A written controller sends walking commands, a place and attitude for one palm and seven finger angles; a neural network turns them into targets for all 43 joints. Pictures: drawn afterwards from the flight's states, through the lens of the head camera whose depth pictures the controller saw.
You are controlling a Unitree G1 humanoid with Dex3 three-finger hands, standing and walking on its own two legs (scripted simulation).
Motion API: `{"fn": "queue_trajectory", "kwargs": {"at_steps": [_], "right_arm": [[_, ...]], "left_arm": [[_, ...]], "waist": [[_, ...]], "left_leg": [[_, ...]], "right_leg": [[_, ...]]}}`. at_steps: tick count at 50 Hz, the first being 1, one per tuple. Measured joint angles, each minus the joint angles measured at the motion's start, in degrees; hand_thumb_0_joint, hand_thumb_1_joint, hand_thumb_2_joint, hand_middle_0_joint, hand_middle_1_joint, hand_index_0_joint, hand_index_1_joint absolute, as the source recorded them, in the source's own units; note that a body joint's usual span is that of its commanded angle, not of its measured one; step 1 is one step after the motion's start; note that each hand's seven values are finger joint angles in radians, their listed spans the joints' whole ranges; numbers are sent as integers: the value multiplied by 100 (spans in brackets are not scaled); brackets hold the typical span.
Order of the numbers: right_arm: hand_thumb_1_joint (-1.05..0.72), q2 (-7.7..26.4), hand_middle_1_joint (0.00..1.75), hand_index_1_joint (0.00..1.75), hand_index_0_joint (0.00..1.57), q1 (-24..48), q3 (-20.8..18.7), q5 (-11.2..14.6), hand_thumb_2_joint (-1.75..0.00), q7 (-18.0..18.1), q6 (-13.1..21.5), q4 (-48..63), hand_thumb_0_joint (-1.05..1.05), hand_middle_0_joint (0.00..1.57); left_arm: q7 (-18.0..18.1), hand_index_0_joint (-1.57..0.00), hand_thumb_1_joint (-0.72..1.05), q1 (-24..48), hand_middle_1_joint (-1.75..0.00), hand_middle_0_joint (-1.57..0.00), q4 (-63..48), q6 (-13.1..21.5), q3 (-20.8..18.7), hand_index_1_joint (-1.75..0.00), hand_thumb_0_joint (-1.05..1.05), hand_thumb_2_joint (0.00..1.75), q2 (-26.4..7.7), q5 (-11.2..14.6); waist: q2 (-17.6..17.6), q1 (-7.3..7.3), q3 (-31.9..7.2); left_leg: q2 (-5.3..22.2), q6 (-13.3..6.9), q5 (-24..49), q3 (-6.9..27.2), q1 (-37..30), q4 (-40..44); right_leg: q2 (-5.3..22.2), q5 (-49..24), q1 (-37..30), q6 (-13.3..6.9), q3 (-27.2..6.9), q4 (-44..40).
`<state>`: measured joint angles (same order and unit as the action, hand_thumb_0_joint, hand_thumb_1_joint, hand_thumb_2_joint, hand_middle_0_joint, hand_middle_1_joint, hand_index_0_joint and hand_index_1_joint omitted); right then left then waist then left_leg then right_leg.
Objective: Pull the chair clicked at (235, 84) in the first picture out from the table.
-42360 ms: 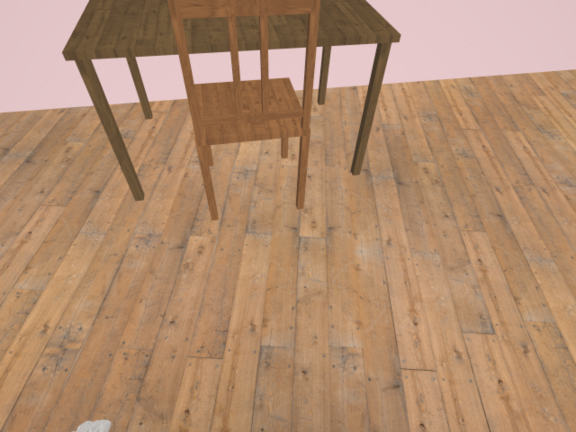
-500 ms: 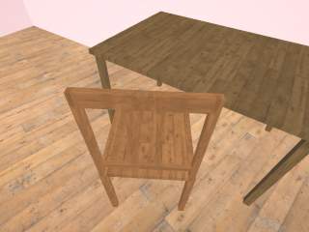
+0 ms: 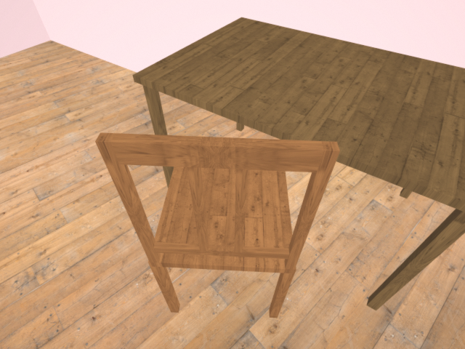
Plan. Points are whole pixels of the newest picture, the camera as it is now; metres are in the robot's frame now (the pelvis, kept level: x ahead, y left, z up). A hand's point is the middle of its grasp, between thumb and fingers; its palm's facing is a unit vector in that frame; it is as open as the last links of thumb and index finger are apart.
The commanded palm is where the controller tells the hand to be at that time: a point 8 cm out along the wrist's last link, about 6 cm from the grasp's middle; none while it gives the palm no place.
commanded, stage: look again from close up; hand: left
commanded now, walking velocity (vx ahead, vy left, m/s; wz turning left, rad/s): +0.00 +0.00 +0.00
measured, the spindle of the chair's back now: (199, 212) +0.43 +0.11 -0.07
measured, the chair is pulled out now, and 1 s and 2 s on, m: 0.20 0.20 0.20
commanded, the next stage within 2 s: shuffle to correct the standing spot in 0.42 s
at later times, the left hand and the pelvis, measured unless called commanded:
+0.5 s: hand out of the picture -0.03 +0.15 -0.17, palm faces +0.06 -0.98 -0.17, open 7.4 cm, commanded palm none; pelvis +0.01 +0.00 +0.00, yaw +0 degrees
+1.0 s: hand out of the picture -0.02 +0.24 -0.18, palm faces +0.10 -0.96 -0.26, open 7.4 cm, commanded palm none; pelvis -0.01 +0.04 -0.01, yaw +1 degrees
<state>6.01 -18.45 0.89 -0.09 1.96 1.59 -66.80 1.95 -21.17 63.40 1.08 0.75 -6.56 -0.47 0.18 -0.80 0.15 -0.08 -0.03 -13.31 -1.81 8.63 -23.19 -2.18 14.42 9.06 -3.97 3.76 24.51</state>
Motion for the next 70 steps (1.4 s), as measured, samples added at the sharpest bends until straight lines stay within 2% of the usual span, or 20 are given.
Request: {"fn": "queue_trajectory", "kwargs": {"at_steps": [31, 38, 43, 47, 49, 52, 55, 58, 61, 65, 70], "right_arm": [[-91, 24, 30, 30, 20, -20, -12, 3, -90, 1, -33, 20, 1, 20], [-91, 163, 30, 30, 20, 13, -114, -5, -90, -24, -234, 234, 1, 20], [-91, 292, 30, 30, 20, 92, -222, -26, -90, -54, -327, 411, 1, 20], [-91, 364, 30, 30, 20, 191, -260, -47, -90, -92, -318, 575, 1, 20], [-91, 392, 30, 30, 20, 235, -256, -52, -90, -99, -283, 701, 1, 20], [-91, 368, 30, 30, 20, 315, -208, -48, -90, -68, -204, 792, 1, 20], [-91, 284, 30, 30, 20, 358, -146, -48, -90, -45, -129, 727, 1, 20], [-93, 276, 30, 30, 20, 356, -142, -45, -90, -5, -80, 571, 1, 20], [-94, 254, 30, 30, 20, 328, -119, -25, -90, -28, -34, 419, 1, 20], [-93, 266, 30, 30, 20, 249, -106, 11, -90, -64, -19, 210, 1, 20], [-92, 153, 30, 30, 20, 74, -69, 26, -90, -60, 16, 38, 1, 20]], "left_arm": [[17, -20, 91, -32, -30, -20, -21, -4, -11, -30, 0, 90, 21, 0], [60, -20, 91, 72, -30, -20, -185, -63, -122, -30, 0, 90, -34, -22], [85, -20, 91, 175, -30, -20, -299, -139, -237, -30, 0, 90, -195, -61], [87, -20, 91, 228, -30, -20, -376, -238, -314, -30, 0, 90, -356, -73], [86, -20, 91, 267, -30, -20, -423, -304, -324, -30, 0, 90, -428, -80], [100, -20, 91, 364, -30, -20, -452, -362, -313, -30, 0, 90, -521, -93], [93, -20, 91, 448, -30, -20, -475, -339, -285, -30, 0, 90, -561, -103], [64, -20, 91, 491, -30, -19, -497, -291, -238, -30, 0, 90, -520, -100], [38, -20, 91, 503, -30, -19, -477, -214, -182, -30, 0, 90, -459, -94], [28, -20, 92, 459, -30, -19, -300, -118, -65, -30, 0, 90, -224, -70], [3, -20, 93, 278, -30, -20, -130, -69, -16, -30, 1, 90, -166, -21]], "waist": [[-33, -17, -21], [-101, -69, -4], [7, -113, 43], [197, -165, 78], [219, -151, 84], [222, -99, 87], [200, -56, 46], [177, -37, -3], [217, -27, -18], [-14, 59, -13], [0, 112, -22]], "left_leg": [[22, 31, -59, 20, 6, -39], [-13, 19, -231, 81, 277, -431], [-29, 42, -264, -19, 459, -622], [-245, -179, -154, -231, 398, -502], [-319, -286, -168, -314, 428, -503], [-406, -404, -119, -422, 425, -411], [-457, -440, -39, -455, 355, -261], [-484, -431, 6, -481, 257, -141], [-491, -379, -46, -525, 234, -195], [-256, -280, -15, -404, 72, -66], [-102, -177, 47, -346, -54, 106]], "right_leg": [[-22, 57, -6, -31, 17, 22], [45, 160, 149, -8, 116, 253], [253, 328, 328, 99, 149, 609], [503, 452, 481, 265, -10, 902], [574, 619, 611, 268, -94, 1094], [590, 1164, 957, 266, -276, 1957], [585, 1204, 1086, 314, -360, 2384], [606, 1079, 908, 360, -378, 1986], [606, 526, 540, 351, -452, 999], [370, 252, 208, 346, -316, 496], [206, 96, -19, 245, -255, 104]]}}
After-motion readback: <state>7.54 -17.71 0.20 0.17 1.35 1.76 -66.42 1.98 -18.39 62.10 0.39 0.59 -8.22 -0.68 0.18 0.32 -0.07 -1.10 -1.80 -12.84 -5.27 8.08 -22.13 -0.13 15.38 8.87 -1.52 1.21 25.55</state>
